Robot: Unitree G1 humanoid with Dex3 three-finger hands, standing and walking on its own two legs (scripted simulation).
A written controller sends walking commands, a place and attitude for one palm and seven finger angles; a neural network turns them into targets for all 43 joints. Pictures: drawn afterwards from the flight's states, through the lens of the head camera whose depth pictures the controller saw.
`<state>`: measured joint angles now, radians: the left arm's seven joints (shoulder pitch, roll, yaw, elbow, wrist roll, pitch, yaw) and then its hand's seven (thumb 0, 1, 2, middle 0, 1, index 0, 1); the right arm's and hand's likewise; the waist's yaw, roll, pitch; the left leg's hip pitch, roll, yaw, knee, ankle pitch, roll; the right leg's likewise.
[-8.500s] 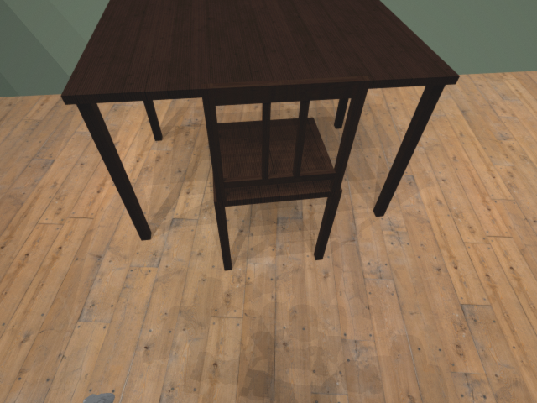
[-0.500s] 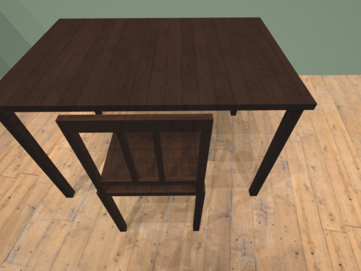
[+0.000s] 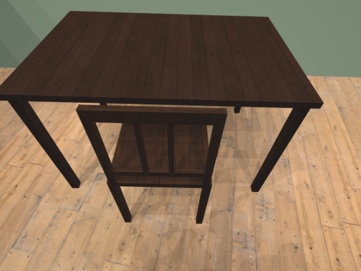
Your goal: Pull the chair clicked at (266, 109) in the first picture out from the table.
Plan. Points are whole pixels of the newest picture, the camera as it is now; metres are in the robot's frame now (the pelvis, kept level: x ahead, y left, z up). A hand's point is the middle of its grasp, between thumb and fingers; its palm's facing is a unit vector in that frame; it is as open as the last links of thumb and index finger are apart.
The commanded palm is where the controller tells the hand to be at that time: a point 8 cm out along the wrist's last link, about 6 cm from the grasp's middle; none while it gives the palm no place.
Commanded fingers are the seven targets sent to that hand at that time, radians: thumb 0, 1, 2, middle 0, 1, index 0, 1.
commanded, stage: come to a stop and stand still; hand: left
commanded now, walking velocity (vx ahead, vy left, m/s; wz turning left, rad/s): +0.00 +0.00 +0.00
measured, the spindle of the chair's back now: (141, 148) +0.50 +0.17 -0.11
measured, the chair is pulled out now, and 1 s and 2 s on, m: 0.00 0.00 0.00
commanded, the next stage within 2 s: look again from close up in 0.44 s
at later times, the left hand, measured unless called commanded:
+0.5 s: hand out of the picture -0.06 +0.13 -0.17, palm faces +0.05 -0.99 -0.14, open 7.3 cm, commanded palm none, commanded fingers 0.00 0.90 0.90 -0.20 -0.30 -0.20 -0.30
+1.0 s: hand out of the picture +0.01 +0.18 -0.18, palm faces +0.01 -0.98 -0.21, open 7.3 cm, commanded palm none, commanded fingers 0.00 0.90 0.90 -0.20 -0.30 -0.20 -0.30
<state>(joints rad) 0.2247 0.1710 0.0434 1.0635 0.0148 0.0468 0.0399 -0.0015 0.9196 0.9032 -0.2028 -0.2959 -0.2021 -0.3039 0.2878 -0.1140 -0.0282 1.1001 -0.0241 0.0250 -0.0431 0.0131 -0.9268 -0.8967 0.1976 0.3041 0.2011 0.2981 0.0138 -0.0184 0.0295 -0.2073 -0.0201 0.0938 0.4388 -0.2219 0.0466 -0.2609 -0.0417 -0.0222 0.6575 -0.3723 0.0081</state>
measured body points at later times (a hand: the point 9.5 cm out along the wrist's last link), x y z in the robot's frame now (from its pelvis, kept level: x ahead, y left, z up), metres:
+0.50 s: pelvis -0.03 -0.01 +0.00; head -0.03 -0.01 +0.45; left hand -0.06 +0.19 -0.16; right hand -0.05 -0.22 -0.16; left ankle +0.01 +0.09 -0.74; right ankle -0.03 -0.12 -0.74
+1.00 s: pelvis +0.00 +0.01 +0.00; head +0.01 +0.01 +0.45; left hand +0.02 +0.23 -0.16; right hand +0.00 -0.22 -0.16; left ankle +0.01 +0.09 -0.74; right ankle -0.03 -0.12 -0.74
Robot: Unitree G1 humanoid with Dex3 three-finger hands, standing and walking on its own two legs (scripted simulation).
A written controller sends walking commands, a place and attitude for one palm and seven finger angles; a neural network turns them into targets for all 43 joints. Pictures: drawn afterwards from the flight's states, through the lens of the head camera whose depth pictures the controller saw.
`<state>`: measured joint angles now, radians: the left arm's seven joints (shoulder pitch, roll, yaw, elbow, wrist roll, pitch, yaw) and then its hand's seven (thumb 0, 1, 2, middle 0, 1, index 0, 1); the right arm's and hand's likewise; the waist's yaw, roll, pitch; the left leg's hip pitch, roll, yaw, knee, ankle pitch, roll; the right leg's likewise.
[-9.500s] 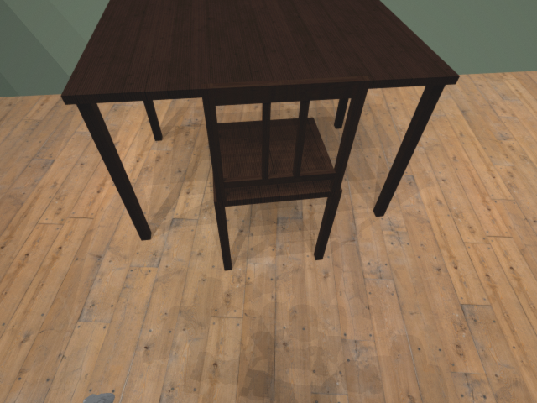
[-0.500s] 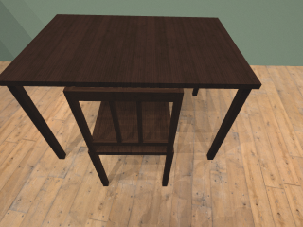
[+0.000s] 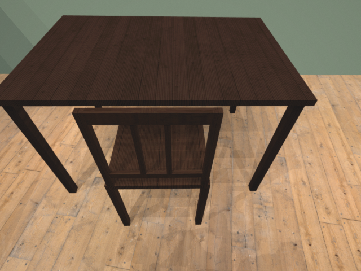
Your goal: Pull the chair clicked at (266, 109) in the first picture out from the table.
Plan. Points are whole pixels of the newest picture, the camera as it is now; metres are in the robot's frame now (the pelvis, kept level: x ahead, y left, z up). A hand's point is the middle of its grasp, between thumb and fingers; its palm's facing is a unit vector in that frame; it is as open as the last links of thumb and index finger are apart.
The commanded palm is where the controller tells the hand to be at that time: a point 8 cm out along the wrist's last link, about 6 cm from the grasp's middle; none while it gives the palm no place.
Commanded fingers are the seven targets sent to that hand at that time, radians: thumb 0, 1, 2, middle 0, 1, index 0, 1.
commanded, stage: look again from close up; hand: left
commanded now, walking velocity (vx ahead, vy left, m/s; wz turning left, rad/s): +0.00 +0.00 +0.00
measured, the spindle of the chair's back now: (138, 150) +0.50 +0.17 -0.10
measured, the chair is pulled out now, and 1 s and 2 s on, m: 0.00 0.00 0.00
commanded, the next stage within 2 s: shuffle to correct the standing spot in 0.74 s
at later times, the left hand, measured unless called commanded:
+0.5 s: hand out of the picture +0.00 +0.17 -0.18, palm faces +0.01 -0.99 -0.17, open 7.3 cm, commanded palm none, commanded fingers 0.00 0.90 0.90 -0.20 -0.30 -0.20 -0.30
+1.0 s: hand out of the picture -0.01 +0.17 -0.18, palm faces +0.01 -0.99 -0.16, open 7.3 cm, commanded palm none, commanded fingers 0.00 0.90 0.90 -0.20 -0.30 -0.20 -0.30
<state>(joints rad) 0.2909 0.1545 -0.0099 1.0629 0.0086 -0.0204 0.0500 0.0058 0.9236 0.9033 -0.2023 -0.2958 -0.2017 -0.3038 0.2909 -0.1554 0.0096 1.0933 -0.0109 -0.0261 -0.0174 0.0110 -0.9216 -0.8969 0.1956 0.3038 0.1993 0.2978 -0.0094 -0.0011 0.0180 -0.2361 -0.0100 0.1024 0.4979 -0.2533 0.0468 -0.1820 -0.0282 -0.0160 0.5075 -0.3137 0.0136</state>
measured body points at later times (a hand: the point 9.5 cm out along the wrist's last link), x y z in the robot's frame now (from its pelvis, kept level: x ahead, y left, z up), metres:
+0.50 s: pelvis +0.01 +0.01 +0.00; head +0.02 +0.02 +0.45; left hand +0.00 +0.22 -0.16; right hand +0.02 -0.22 -0.15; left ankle +0.01 +0.09 -0.74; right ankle -0.03 -0.13 -0.74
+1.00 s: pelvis +0.02 +0.01 +0.00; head +0.02 +0.02 +0.45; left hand -0.01 +0.22 -0.16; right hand +0.00 -0.20 -0.15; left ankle +0.01 +0.09 -0.74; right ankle -0.03 -0.13 -0.74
